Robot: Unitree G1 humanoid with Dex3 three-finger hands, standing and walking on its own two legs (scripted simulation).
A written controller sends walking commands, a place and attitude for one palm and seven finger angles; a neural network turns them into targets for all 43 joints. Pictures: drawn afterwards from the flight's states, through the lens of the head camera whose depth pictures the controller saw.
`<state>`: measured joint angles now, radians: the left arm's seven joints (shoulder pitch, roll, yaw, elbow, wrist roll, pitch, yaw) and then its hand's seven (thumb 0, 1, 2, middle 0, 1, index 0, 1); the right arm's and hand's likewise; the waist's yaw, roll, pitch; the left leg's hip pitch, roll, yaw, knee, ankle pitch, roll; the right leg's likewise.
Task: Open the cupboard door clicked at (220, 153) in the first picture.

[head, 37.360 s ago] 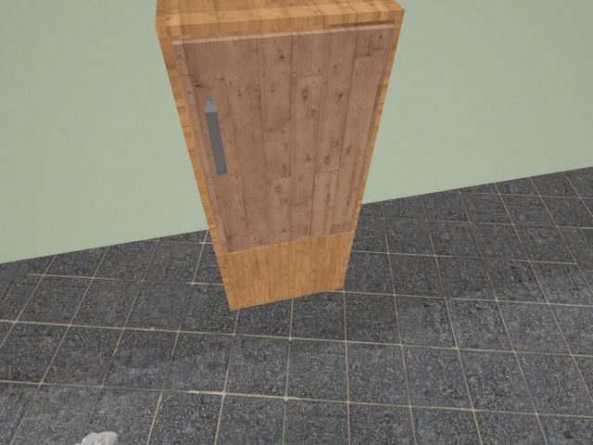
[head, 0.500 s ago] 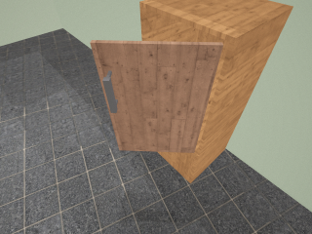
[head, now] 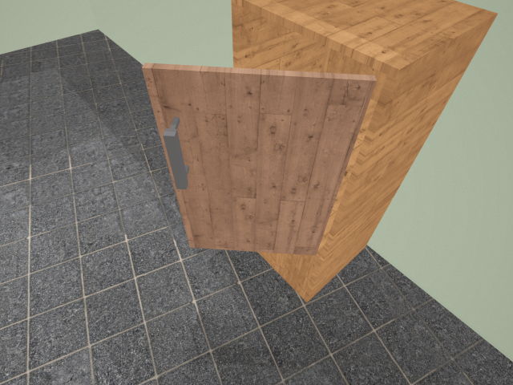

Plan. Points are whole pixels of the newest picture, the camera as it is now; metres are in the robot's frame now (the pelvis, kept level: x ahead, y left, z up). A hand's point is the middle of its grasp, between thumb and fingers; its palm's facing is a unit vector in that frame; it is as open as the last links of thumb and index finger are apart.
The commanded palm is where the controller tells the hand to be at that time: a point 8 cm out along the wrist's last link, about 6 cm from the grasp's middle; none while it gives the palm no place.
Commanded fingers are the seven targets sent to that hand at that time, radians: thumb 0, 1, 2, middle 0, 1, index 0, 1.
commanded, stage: raise the hand with hooked fingers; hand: left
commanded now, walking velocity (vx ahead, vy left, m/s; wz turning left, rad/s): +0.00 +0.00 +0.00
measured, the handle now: (179, 154) +0.52 +0.20 +0.04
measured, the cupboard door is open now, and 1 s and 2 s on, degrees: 46 46 46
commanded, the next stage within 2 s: none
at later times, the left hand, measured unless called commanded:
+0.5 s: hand (151, 366) +0.16 +0.17 -0.05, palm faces +0.06 -1.00 -0.01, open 8.6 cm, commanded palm +0.14 +0.24 -0.04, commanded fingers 0.00 0.39 0.68 -0.24 -0.63 -0.24 -0.63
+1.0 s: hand (118, 321) +0.20 +0.22 +0.00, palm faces +0.03 -1.00 -0.06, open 11.6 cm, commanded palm +0.18 +0.28 +0.01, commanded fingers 0.00 -0.20 0.43 -0.28 -1.00 -0.28 -1.00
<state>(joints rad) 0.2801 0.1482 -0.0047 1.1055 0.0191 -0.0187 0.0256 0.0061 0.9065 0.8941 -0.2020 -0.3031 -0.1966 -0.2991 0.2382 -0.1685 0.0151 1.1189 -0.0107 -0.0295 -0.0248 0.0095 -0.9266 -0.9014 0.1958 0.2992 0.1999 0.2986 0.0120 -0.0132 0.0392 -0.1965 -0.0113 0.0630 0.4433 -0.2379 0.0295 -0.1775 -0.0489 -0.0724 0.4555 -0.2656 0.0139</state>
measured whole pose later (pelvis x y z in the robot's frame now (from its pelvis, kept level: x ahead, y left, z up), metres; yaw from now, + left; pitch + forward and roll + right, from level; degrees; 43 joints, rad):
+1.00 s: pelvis -0.03 -0.01 -0.06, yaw +0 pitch +10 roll -2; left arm 0.28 0.31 0.34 0.17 -0.36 -0.36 -0.42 0.01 0.03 0.52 -0.26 -0.87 -0.26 -0.86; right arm 0.31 -0.27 0.00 0.62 0.04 -0.25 -0.07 0.01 -0.90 -0.90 0.20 0.30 0.20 0.30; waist -0.02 0.02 -0.09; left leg -0.71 0.04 0.02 0.96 -0.43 0.01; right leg -0.66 -0.02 -0.10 0.93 -0.44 -0.02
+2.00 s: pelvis -0.01 -0.01 -0.03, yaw +0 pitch +6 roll -1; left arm -0.05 0.41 0.44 0.41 -0.33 -0.21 -0.49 -0.01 -0.50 0.30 -0.30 -1.20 -0.30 -1.20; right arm 0.30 -0.29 0.04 0.60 0.05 -0.21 -0.09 0.01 -0.90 -0.90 0.20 0.30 0.20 0.30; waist -0.01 0.02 -0.05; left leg -0.49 0.03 0.04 0.75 -0.36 0.02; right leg -0.45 -0.02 -0.09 0.71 -0.36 0.00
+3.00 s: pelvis -0.01 +0.00 -0.03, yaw -1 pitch +10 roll -1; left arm -0.40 0.48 0.46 0.79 -0.26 -0.29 -0.49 -0.01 -0.50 0.30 -0.30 -1.20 -0.30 -1.20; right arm 0.34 -0.29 0.04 0.63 0.04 -0.12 -0.10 0.01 -0.90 -0.90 0.20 0.30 0.20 0.30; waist -0.05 0.01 -0.06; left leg -0.58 0.03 0.05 0.78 -0.37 0.02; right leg -0.54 -0.02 -0.07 0.74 -0.37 0.00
